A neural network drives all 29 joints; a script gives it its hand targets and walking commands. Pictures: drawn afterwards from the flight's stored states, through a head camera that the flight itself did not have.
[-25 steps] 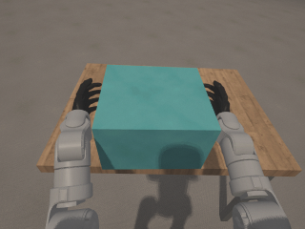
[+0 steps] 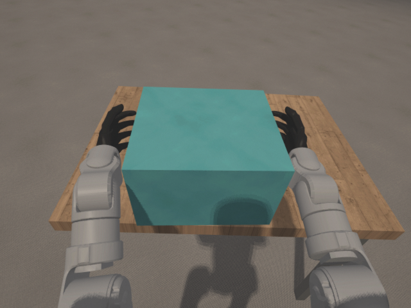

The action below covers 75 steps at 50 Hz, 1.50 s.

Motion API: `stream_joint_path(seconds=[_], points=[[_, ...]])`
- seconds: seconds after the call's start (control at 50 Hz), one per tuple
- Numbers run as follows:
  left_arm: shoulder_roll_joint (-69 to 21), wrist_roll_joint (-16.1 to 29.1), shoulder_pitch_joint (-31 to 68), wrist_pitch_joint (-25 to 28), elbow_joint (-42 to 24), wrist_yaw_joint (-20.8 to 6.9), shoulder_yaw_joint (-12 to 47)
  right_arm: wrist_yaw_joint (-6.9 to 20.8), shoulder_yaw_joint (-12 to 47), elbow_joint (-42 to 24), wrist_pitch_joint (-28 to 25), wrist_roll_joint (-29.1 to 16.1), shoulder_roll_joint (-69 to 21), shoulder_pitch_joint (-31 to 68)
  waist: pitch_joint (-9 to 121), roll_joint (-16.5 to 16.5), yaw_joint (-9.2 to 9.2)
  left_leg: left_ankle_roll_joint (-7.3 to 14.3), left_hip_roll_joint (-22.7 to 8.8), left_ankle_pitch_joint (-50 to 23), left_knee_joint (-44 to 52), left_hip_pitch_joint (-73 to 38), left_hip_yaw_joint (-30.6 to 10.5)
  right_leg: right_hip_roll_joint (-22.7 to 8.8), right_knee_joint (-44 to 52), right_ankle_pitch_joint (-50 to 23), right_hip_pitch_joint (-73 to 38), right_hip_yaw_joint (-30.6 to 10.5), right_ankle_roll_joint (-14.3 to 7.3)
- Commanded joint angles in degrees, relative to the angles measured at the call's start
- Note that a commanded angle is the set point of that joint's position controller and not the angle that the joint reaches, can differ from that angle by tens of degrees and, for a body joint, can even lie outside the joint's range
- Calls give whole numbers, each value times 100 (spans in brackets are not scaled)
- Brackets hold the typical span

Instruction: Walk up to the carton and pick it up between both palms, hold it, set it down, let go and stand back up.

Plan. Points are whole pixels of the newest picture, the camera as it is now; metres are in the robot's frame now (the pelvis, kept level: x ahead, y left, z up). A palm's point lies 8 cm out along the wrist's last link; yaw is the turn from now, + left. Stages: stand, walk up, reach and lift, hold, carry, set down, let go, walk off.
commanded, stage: hold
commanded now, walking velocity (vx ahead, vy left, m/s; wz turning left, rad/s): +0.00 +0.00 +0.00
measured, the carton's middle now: (204, 153) +0.37 +0.00 +0.13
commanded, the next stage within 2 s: none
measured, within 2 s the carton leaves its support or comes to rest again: neither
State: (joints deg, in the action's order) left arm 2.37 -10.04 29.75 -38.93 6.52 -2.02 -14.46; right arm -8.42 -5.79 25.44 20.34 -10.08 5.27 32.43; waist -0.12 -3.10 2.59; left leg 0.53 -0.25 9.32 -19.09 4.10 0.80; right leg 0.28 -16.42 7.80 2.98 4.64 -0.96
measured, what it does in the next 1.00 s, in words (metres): stands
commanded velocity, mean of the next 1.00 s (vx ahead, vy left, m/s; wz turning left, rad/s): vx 0.00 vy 0.00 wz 0.00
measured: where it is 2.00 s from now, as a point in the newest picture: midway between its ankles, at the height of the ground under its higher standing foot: outside the picture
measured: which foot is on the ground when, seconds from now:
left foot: down 0.00-1.00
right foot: down 0.00-1.00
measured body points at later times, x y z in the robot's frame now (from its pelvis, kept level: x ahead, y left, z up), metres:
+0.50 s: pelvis +0.00 +0.01 +0.00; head -0.03 +0.04 +0.45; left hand +0.37 +0.18 +0.17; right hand +0.37 -0.17 +0.16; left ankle +0.02 +0.11 -0.75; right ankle +0.02 -0.10 -0.75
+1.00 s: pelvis +0.00 +0.00 +0.00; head -0.03 +0.03 +0.45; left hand +0.37 +0.18 +0.17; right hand +0.37 -0.18 +0.17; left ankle +0.02 +0.11 -0.75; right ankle +0.02 -0.10 -0.75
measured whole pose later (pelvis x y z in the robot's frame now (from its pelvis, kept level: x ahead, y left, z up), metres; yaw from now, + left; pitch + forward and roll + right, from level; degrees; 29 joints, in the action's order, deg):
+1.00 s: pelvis +0.00 +0.00 +0.00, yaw -1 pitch -6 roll -1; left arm 1.8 -10.5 28.6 -40.0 4.0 -1.6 -13.8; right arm -8.3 -5.1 23.7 20.9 -11.1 6.1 31.4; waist 0.1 -2.8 2.8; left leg 0.7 -0.4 10.2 -19.7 3.8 1.4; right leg 0.4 -16.3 8.0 2.6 4.0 -0.8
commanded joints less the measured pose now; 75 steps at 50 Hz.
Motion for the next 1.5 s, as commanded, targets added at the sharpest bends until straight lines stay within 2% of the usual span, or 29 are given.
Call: stream_joint_path(seconds=[0.0,0.04,0.1,0.18,0.24,0.28,0.34,0.44,0.5,0.56,0.62,0.72,0.86,0.96,1.06,1.12,1.18,1.2,1.26,1.28,1.36,1.4,1.44,1.48], points=[[-2966,758,3977,366,-1145,-697,2876,702,2561,-1994,-385,-567,-3176,4776,2559,469,100,-152,242,-1366,141,-673,-23,206,121,-1071,-562,-174,275],[-3031,818,4061,387,-1189,-677,2966,708,2570,-2174,-413,-593,-3167,4927,2717,457,118,-171,238,-1409,88,-709,-46,211,110,-1085,-548,-174,254],[-3065,818,4041,379,-1248,-622,3016,757,2543,-2042,-395,-587,-3112,4780,2541,579,106,-209,202,-1426,115,-712,-60,223,125,-894,-440,-140,198],[-3072,795,3810,319,-1292,-602,3022,791,2601,-2109,-387,-656,-3015,4698,2550,594,94,-254,166,-1717,51,-857,-83,267,114,-1021,-457,-122,183],[-3046,750,3866,283,-1272,-613,2936,802,2563,-1977,-357,-644,-3006,4708,2351,581,64,-249,164,-1592,96,-791,-53,259,150,-852,-400,-126,161],[-3066,768,3915,297,-1271,-604,2961,835,2580,-2108,-386,-681,-3006,4858,2417,564,38,-226,164,-1550,123,-757,-48,261,149,-820,-391,-139,135],[-3114,808,3827,310,-1380,-569,3073,827,2618,-2279,-428,-717,-3002,4822,2681,613,55,-262,154,-1882,6,-917,-83,262,109,-1068,-441,-136,154],[-3056,750,3762,265,-1242,-603,2941,812,2570,-2096,-359,-638,-2986,4725,2340,451,64,-217,150,-1523,106,-757,-48,258,149,-842,-407,-135,169],[-3128,838,3795,316,-1457,-599,3074,805,2659,-2298,-402,-685,-3073,4719,2671,466,95,-227,169,-1795,47,-913,-62,261,116,-1176,-479,-134,174],[-3050,798,3778,300,-1389,-596,3048,783,2662,-2226,-366,-706,-2962,4721,2610,537,96,-277,165,-1915,1,-952,-69,286,128,-1167,-439,-130,176],[-3061,783,3766,277,-1341,-610,2999,791,2578,-2194,-349,-653,-2934,4721,2517,502,88,-270,155,-1682,69,-815,-67,279,157,-931,-413,-132,154],[-2988,793,3806,280,-1462,-616,2951,767,2671,-2268,-322,-691,-3008,4659,2689,421,89,-235,177,-1888,30,-886,-71,272,80,-1322,-571,-133,210],[-3019,810,3865,306,-1332,-646,2978,752,2657,-2272,-352,-666,-3050,4803,2537,451,62,-195,199,-1599,96,-711,-45,242,127,-1128,-515,-163,193],[-2951,749,3776,257,-1237,-687,2836,739,2618,-2179,-326,-641,-3063,4742,2485,346,28,-163,214,-1488,137,-667,-12,216,133,-1119,-612,-186,232],[-2956,708,3830,274,-1164,-701,2784,730,2634,-2129,-338,-664,-3143,4832,2445,413,-14,-125,220,-1372,169,-563,14,190,122,-1122,-618,-209,249],[-2915,724,3961,308,-1168,-704,2821,718,2564,-2072,-354,-602,-3175,4841,2512,401,26,-116,239,-1329,167,-580,11,177,118,-1122,-654,-209,276],[-3024,859,3914,357,-1394,-670,3016,692,2664,-2303,-386,-673,-3174,4773,2850,426,114,-208,231,-1712,35,-783,-51,233,49,-1398,-671,-160,266],[-2978,832,3949,353,-1340,-673,2970,679,2629,-2187,-345,-651,-3149,4692,2655,468,143,-204,249,-1667,58,-792,-51,214,98,-1365,-599,-189,267],[-2947,703,3787,301,-1161,-717,2810,681,2578,-2036,-319,-603,-3089,4626,2416,414,96,-170,239,-1445,134,-664,-17,208,116,-1192,-617,-161,273],[-2937,691,3762,284,-1083,-730,2830,681,2544,-2036,-321,-574,-3035,4648,2367,449,137,-178,225,-1375,153,-671,-14,206,152,-1077,-589,-167,249],[-3028,787,3844,320,-1424,-669,3017,706,2712,-2337,-389,-732,-3051,4802,2685,522,88,-242,213,-1841,28,-848,-38,274,100,-1269,-549,-128,228],[-3036,806,3891,330,-1463,-636,3072,720,2688,-2268,-374,-731,-3044,4724,2600,559,125,-267,204,-1837,9,-867,-59,270,99,-1195,-497,-136,204],[-3006,799,3896,327,-1342,-617,3023,746,2650,-2227,-364,-682,-3005,4777,2506,528,83,-239,184,-1676,59,-813,-76,263,117,-980,-370,-127,191],[-3055,825,3849,324,-1431,-606,3044,749,2679,-2331,-382,-699,-3051,4794,2667,522,63,-227,179,-1733,43,-823,-68,259,100,-1098,-466,-134,182]])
